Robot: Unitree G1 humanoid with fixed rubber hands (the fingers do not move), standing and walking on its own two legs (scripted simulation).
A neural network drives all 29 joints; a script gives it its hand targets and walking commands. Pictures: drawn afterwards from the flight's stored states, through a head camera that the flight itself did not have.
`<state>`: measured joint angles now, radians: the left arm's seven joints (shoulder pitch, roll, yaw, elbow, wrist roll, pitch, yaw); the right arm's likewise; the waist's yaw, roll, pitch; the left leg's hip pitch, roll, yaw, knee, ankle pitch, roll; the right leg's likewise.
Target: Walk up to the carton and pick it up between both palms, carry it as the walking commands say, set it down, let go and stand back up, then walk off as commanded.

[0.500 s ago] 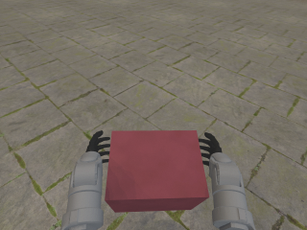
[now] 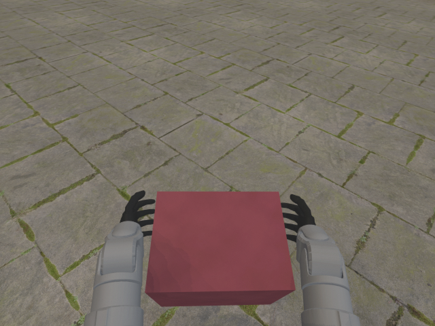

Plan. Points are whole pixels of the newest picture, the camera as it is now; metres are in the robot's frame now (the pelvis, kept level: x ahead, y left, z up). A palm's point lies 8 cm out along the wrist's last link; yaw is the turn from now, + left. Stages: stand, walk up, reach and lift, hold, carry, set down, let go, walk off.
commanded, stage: reach and lift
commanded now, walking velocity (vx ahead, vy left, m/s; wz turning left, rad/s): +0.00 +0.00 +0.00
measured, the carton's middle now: (217, 251) +0.28 +0.00 -0.05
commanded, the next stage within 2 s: hold in 0.32 s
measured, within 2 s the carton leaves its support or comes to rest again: neither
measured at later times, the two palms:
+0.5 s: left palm (128, 232) +0.27 +0.17 +0.05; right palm (305, 234) +0.27 -0.17 +0.04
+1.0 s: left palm (149, 211) +0.30 +0.13 +0.07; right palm (316, 216) +0.30 -0.19 +0.06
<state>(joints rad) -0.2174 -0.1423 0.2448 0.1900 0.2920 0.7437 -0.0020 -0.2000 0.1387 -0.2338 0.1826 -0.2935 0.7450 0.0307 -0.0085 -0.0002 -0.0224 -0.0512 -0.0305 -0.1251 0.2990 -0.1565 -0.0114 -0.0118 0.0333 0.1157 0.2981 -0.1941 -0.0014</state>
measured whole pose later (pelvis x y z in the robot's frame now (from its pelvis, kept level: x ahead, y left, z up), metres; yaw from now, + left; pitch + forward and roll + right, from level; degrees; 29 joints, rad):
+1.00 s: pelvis +0.02 -0.03 -0.01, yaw -1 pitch +3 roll -2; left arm -0.21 -0.14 0.15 -0.03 0.18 0.85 0.17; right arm -0.17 0.14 -0.15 -0.03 -0.22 0.86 -0.08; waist 0.01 0.02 -0.13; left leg -0.28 0.06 -0.12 0.48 -0.27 -0.05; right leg -0.27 0.01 -0.11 0.42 -0.32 0.00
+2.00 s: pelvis +0.66 -0.23 -0.02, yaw +7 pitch +3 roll -1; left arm -0.07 -0.13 0.06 -0.50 0.10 1.23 0.21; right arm -0.03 0.13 -0.06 -0.53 -0.11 1.24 -0.17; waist 0.03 -0.02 -0.09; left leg -0.51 0.08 0.24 0.59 -0.17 0.02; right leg 0.05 0.03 -0.25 0.32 -0.42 -0.05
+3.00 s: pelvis +1.39 -0.38 -0.02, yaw +3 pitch +3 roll +1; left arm -0.11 -0.13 0.09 -0.46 0.12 1.23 0.20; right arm -0.10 0.13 -0.08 -0.45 -0.10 1.22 -0.18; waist -0.03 -0.05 -0.07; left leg -0.40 -0.02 0.23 0.45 -0.12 0.11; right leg -0.21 0.01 -0.12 0.73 -0.47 0.02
